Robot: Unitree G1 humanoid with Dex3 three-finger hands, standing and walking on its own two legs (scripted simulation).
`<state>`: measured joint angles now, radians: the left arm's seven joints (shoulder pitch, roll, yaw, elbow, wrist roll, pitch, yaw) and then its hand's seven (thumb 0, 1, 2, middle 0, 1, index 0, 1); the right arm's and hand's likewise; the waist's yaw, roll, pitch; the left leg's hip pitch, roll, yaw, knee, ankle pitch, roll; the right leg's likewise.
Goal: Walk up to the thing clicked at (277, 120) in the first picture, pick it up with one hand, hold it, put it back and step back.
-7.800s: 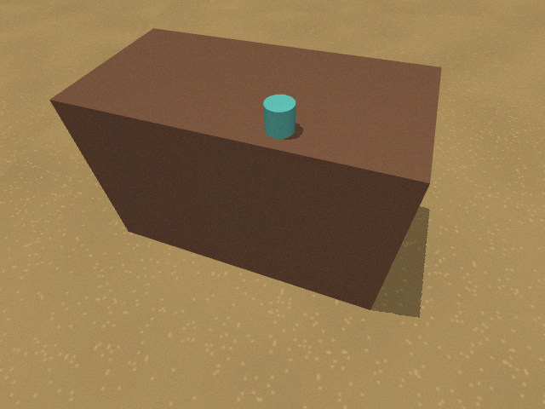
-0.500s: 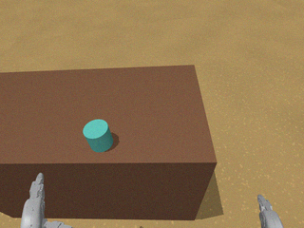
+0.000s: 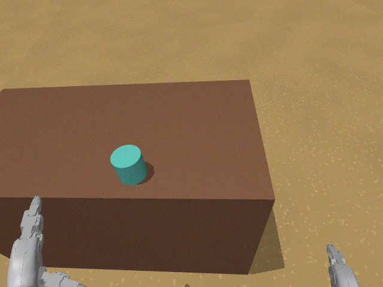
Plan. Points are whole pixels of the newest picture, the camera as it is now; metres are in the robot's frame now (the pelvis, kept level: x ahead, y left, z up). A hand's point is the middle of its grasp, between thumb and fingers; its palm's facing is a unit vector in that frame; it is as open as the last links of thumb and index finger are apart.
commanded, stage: rise first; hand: left
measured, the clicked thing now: (129, 165) +0.45 +0.23 -0.04
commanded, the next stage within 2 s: go down in 0.40 s
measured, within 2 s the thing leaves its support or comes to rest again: neither
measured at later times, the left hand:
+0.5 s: hand (59, 246) +0.18 +0.27 +0.08, palm faces +0.33 -0.85 -0.41, open 17.6 cm
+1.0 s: hand (49, 213) +0.24 +0.30 +0.09, palm faces +0.31 -0.91 -0.25, open 17.7 cm
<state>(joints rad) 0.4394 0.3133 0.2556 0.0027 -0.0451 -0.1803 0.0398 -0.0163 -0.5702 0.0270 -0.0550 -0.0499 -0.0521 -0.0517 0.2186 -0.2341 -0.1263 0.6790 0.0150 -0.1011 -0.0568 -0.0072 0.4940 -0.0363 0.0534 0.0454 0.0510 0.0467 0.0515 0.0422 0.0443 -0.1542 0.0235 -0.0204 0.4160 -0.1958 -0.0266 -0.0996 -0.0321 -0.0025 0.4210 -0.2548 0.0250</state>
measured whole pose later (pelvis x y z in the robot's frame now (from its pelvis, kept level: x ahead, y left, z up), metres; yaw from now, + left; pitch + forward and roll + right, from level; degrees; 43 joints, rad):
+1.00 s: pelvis +0.01 +0.00 -0.01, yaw +1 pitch -2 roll +0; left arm 0.20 0.37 0.44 0.14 -0.19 -0.25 -0.20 -0.02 -0.61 0.08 -0.04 -0.06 -0.04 -0.07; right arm 0.22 -0.20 -0.08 0.65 0.03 -0.10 -0.05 -0.01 0.49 -0.06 0.05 0.05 0.05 0.05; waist 0.03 0.02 0.00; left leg -0.24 0.02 -0.03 0.53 -0.26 -0.02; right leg -0.17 -0.04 -0.01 0.51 -0.31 0.03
